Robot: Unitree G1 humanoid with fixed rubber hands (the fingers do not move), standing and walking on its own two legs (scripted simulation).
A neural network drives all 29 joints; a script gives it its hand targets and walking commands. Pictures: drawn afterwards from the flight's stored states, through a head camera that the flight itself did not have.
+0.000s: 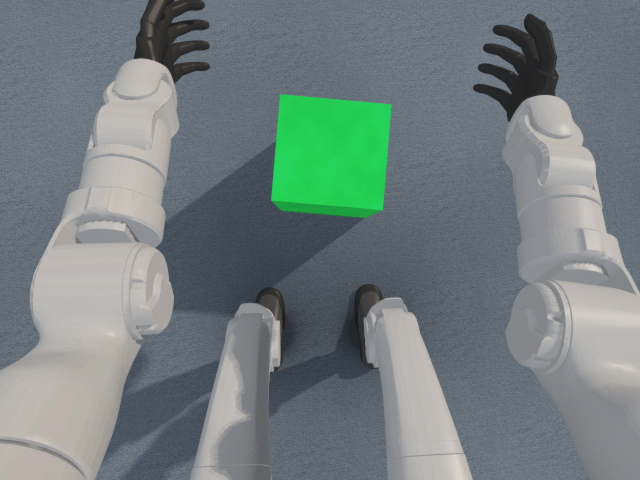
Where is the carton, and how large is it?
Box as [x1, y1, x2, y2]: [271, 94, 391, 217]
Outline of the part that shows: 280,94 271,200 281,210 365,217 381,210 383,202 391,104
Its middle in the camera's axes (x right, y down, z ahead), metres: +0.02 -0.16 +0.85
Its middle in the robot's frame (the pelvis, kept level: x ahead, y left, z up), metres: +0.51 -0.03 -0.52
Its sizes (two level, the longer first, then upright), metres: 0.210 0.200 0.250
